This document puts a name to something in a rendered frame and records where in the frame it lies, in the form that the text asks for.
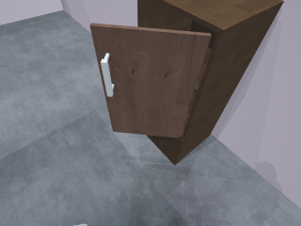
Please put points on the handle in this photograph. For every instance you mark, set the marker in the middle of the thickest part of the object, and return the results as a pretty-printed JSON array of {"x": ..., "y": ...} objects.
[{"x": 106, "y": 76}]

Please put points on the cupboard door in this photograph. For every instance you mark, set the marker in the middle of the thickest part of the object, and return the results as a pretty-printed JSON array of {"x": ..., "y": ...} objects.
[{"x": 154, "y": 72}]

